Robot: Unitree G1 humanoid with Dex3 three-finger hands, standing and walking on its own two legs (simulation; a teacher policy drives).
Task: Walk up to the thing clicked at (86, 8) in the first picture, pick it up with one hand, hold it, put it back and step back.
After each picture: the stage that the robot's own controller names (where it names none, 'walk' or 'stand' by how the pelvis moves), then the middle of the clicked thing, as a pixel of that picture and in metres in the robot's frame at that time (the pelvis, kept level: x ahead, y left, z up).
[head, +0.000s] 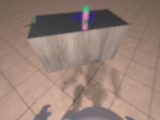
stand; (85, 18) +1.05 +0.10 +0.10
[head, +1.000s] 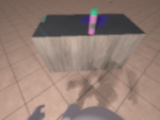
walk; (92, 22) +0.94 +0.06 +0.11
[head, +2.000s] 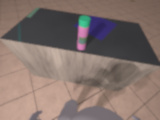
walk; (82, 35) +0.57 +0.14 +0.13
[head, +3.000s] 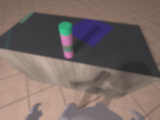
stand; (67, 42) +0.47 +0.19 +0.13
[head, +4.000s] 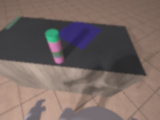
stand; (56, 48) +0.44 +0.25 +0.11
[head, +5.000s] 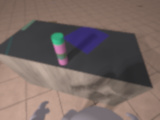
stand; (60, 51) +0.44 +0.24 +0.10
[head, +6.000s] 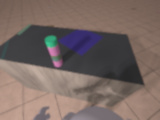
stand; (55, 53) +0.44 +0.28 +0.09
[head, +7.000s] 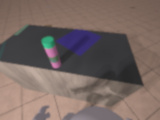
stand; (52, 54) +0.42 +0.29 +0.09
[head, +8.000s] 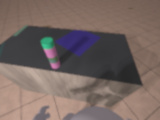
stand; (52, 54) +0.42 +0.30 +0.09
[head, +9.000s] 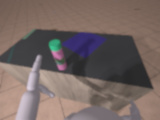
rise first; (59, 56) +0.40 +0.27 +0.10
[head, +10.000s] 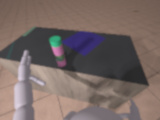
go down; (59, 53) +0.44 +0.27 +0.10
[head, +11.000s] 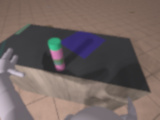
go down; (57, 56) +0.40 +0.25 +0.10
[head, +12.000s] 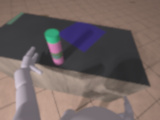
close in; (56, 49) +0.42 +0.25 +0.11
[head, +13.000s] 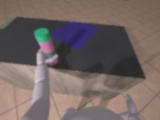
close; (48, 49) +0.42 +0.28 +0.13
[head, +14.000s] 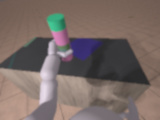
lift; (62, 41) +0.34 +0.16 +0.31
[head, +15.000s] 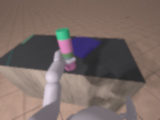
lift; (67, 51) +0.36 +0.16 +0.23
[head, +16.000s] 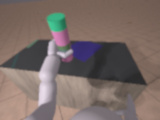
hold; (63, 42) +0.32 +0.16 +0.33
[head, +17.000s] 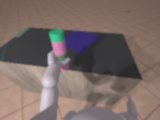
hold; (60, 52) +0.36 +0.20 +0.19
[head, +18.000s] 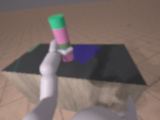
crouch; (63, 41) +0.34 +0.16 +0.34
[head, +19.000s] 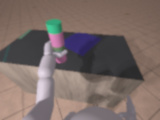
crouch; (58, 44) +0.38 +0.21 +0.25
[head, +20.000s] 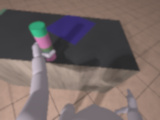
lower; (45, 44) +0.45 +0.27 +0.13
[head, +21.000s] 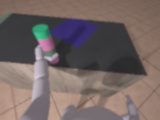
lower; (48, 47) +0.42 +0.26 +0.15
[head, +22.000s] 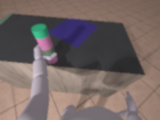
lower; (47, 46) +0.43 +0.27 +0.14
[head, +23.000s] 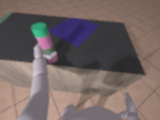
lower; (47, 45) +0.43 +0.27 +0.15
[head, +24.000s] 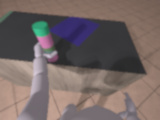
rest; (47, 44) +0.44 +0.27 +0.15
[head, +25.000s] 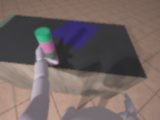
withdraw; (49, 49) +0.41 +0.27 +0.14
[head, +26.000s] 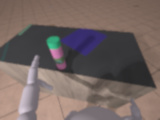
sink last; (58, 55) +0.39 +0.26 +0.12
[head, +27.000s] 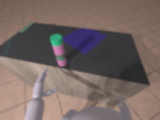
stand; (59, 52) +0.42 +0.27 +0.10
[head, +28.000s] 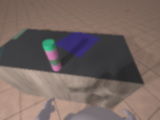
stand; (53, 57) +0.41 +0.28 +0.10
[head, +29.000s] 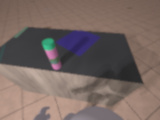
stand; (53, 55) +0.41 +0.29 +0.09
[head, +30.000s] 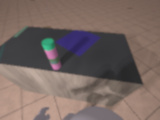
stand; (52, 55) +0.41 +0.29 +0.09
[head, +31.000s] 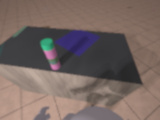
stand; (52, 56) +0.41 +0.29 +0.09
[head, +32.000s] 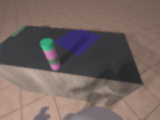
stand; (51, 56) +0.40 +0.29 +0.09
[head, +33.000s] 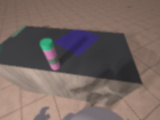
walk; (51, 56) +0.40 +0.29 +0.09
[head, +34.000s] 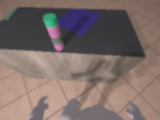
walk; (55, 35) +0.52 +0.27 +0.12
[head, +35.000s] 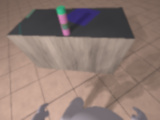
walk; (64, 22) +0.77 +0.31 +0.11
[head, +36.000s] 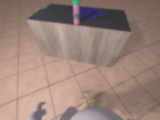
stand; (76, 12) +1.06 +0.24 +0.12
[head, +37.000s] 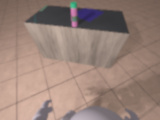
stand; (74, 15) +1.03 +0.24 +0.10
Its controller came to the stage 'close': yes
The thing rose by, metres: 0.24
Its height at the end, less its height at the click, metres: +0.00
